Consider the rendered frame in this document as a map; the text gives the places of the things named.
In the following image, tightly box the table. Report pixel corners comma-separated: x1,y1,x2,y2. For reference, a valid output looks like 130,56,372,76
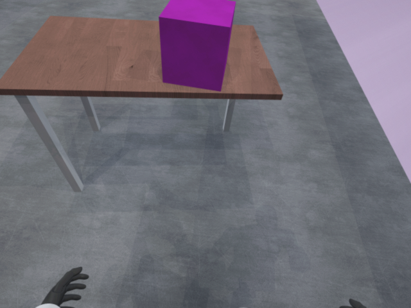
0,16,283,192

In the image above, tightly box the robot left hand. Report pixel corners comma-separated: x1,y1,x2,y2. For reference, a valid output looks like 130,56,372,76
41,267,89,308

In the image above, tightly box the carton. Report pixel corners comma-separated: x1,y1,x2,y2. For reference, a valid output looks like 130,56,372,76
159,0,236,92

